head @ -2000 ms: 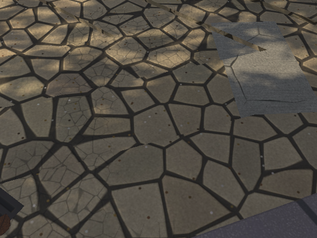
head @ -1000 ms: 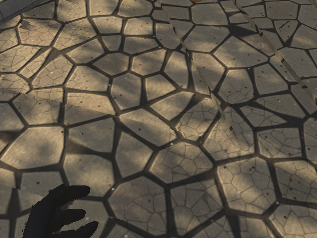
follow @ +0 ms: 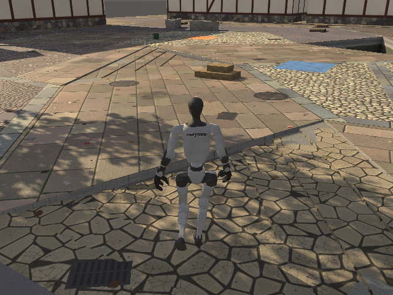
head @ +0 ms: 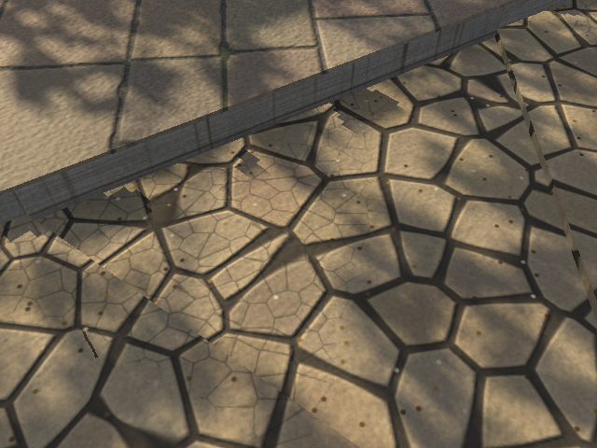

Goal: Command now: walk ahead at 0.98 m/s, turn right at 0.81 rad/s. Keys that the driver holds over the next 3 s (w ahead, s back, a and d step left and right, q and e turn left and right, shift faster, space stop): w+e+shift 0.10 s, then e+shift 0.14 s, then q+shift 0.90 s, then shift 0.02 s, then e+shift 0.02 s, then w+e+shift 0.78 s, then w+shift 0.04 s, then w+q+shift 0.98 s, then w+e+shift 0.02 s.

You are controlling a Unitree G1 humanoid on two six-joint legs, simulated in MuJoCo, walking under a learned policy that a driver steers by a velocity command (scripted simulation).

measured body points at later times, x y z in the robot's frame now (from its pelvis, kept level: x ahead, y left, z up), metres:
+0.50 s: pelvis +0.38 +0.05 +0.02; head +0.42 +0.02 +0.46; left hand +0.62 +0.26 -0.07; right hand +0.40 -0.24 -0.11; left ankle +0.52 +0.11 -0.71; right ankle +0.30 -0.05 -0.65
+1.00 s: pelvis +0.45 +0.02 +0.03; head +0.48 +0.03 +0.47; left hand +0.60 +0.30 -0.06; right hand +0.63 -0.25 -0.06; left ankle +0.45 +0.17 -0.66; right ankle +0.48 -0.09 -0.71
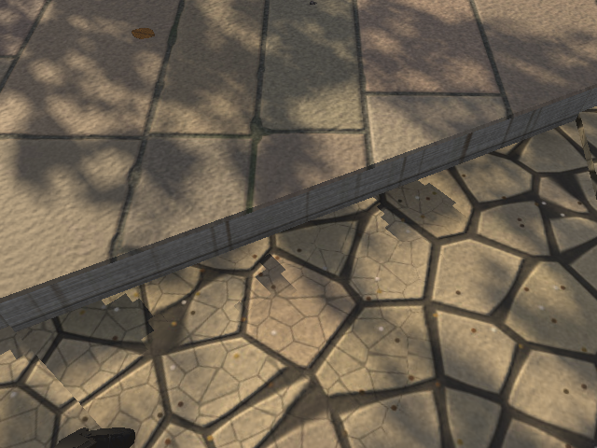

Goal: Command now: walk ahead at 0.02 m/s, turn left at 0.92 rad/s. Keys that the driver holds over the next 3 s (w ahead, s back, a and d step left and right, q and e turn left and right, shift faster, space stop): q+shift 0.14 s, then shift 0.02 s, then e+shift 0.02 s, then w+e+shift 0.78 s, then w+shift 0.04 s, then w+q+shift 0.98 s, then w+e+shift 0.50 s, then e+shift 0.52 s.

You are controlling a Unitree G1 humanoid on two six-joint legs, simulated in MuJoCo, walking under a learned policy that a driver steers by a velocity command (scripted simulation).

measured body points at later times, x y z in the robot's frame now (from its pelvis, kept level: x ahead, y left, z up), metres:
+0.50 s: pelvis +0.12 +0.01 -0.01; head +0.10 -0.02 +0.44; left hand +0.17 +0.30 -0.10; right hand +0.30 -0.24 -0.11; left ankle +0.03 +0.15 -0.74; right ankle +0.16 -0.10 -0.74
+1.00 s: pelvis +0.45 -0.08 -0.07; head +0.50 -0.11 +0.38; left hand +0.44 +0.22 -0.17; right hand +0.66 -0.35 -0.12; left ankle +0.64 -0.02 -0.77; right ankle +0.17 -0.09 -0.76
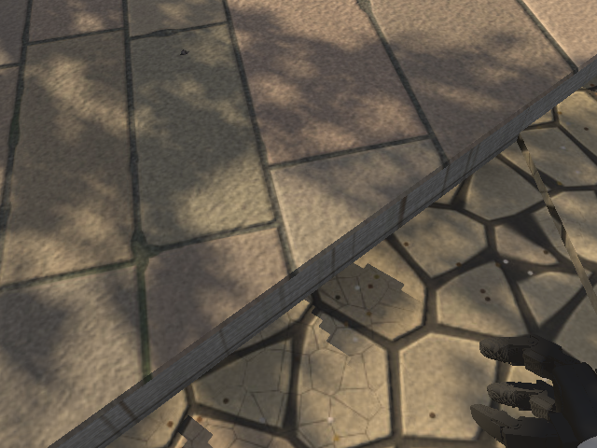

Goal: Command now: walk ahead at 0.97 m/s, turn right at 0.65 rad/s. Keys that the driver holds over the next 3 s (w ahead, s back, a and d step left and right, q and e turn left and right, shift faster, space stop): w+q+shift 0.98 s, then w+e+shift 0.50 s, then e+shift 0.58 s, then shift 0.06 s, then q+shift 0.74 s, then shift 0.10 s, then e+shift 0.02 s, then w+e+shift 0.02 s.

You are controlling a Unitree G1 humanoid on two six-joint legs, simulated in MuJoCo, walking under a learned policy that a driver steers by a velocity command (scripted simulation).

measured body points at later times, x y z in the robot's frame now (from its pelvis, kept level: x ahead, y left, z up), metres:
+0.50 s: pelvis +0.45 -0.02 +0.02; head +0.47 -0.03 +0.47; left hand +0.62 +0.24 -0.05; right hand +0.48 -0.30 -0.11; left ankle +0.28 +0.08 -0.61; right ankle +0.49 -0.14 -0.71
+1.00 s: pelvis +0.87 +0.18 +0.06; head +0.91 +0.18 +0.51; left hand +0.85 +0.45 -0.03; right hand +1.13 +0.07 -0.07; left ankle +0.86 +0.18 -0.57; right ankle +0.85 -0.05 -0.42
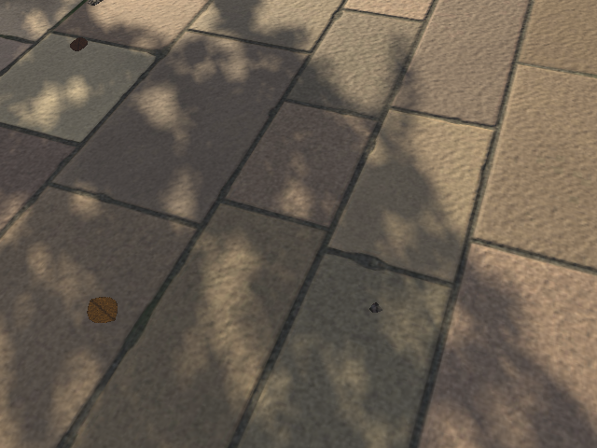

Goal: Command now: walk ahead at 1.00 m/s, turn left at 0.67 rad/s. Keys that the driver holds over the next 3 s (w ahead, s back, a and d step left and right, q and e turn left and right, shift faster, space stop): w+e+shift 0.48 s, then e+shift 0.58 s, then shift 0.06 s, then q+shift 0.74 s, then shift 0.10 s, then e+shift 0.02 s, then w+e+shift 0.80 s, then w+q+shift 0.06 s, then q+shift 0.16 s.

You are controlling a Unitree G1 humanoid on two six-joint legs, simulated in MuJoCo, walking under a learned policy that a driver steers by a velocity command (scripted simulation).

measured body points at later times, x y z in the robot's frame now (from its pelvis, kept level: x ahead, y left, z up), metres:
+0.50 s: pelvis +0.53 -0.06 +0.10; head +0.55 -0.06 +0.55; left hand +0.45 +0.21 -0.02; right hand +0.79 -0.27 +0.08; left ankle +0.68 +0.09 -0.57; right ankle +0.42 -0.10 -0.63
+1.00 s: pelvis +0.87 -0.10 +0.09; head +0.90 -0.15 +0.54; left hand +1.21 +0.01 +0.04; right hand +0.79 -0.42 -0.03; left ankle +0.87 +0.05 -0.63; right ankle +0.93 -0.25 -0.62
